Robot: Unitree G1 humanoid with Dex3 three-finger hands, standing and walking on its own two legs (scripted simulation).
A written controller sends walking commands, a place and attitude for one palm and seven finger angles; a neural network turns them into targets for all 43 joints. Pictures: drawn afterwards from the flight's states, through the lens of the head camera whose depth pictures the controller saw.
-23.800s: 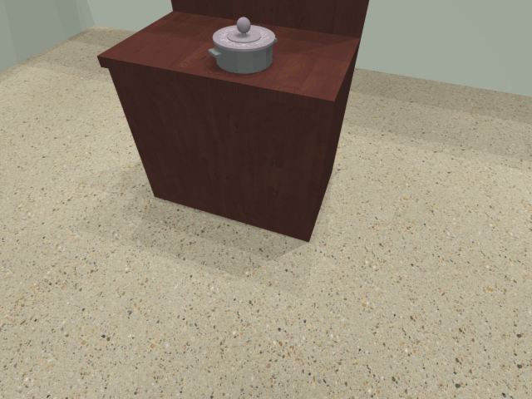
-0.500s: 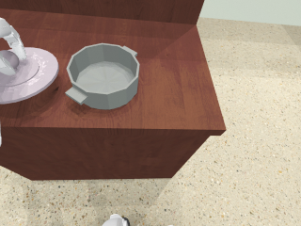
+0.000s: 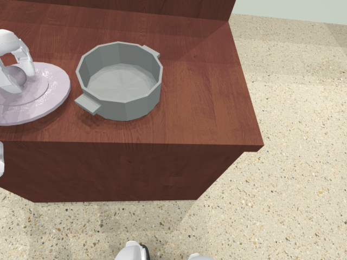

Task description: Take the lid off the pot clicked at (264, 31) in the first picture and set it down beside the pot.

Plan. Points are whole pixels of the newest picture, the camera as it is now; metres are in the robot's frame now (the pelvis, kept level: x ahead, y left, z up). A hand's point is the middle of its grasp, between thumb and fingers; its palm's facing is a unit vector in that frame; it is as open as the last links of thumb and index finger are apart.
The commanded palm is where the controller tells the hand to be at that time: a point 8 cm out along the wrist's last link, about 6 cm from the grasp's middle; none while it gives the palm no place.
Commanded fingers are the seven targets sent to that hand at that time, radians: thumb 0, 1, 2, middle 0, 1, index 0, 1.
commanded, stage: lower the lid onto the table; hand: left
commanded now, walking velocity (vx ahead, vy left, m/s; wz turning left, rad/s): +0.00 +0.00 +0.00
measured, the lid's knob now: (13, 76) +0.52 +0.31 +0.08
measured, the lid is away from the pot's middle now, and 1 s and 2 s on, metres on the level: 0.23 0.23 0.23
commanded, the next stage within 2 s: open the fingers wide in 0.06 s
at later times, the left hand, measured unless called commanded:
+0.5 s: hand out of the picture +0.45 +0.32 +0.11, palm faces -0.43 -0.09 -0.90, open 7.3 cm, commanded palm +0.50 +0.30 +0.17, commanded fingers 0.00 0.45 0.63 -0.65 -0.99 -0.64 -0.99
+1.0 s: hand (2, 86) +0.46 +0.30 +0.11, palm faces -0.43 -0.09 -0.90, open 10.0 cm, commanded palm +0.52 +0.30 +0.17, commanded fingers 0.00 -0.04 0.71 -0.37 -0.82 -0.37 -0.82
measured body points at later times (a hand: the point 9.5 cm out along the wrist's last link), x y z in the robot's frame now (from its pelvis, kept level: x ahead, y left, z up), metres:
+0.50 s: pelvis -0.01 +0.00 +0.00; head +0.07 +0.03 +0.44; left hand +0.47 +0.32 +0.16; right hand +0.00 -0.28 -0.11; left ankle +0.05 +0.05 -0.70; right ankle -0.04 -0.16 -0.70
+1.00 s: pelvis -0.02 -0.01 +0.00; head +0.08 +0.03 +0.44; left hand +0.48 +0.31 +0.16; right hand -0.02 -0.29 -0.11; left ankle +0.05 +0.05 -0.70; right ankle -0.04 -0.16 -0.70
